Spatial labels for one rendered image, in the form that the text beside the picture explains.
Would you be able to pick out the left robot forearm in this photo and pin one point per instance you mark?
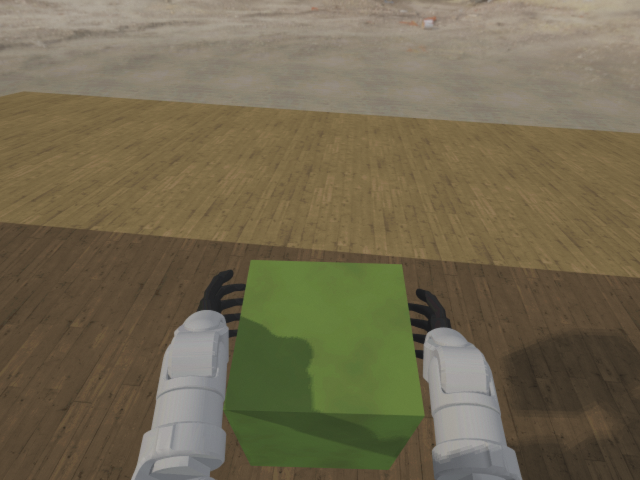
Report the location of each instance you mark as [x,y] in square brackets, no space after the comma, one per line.
[186,439]

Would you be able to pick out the carton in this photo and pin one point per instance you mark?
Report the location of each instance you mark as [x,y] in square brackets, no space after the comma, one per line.
[324,371]

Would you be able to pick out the right robot hand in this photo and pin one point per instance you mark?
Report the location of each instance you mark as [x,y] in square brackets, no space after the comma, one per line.
[434,312]

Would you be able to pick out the left robot hand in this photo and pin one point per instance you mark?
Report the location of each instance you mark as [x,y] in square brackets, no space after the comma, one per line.
[215,291]

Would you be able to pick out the right robot forearm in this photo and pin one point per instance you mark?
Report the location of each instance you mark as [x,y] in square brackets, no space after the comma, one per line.
[470,439]

